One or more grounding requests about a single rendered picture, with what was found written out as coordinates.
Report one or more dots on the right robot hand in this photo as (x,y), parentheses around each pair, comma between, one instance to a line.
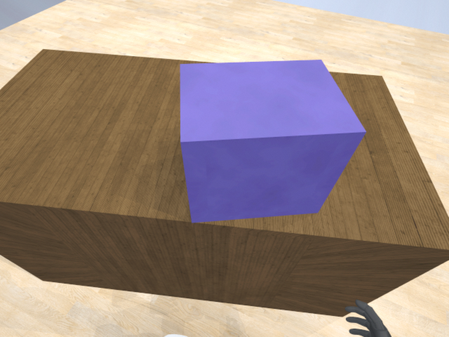
(372,321)

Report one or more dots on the carton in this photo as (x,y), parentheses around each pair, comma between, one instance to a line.
(262,139)

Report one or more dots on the pedestal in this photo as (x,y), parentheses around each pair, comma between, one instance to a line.
(93,193)

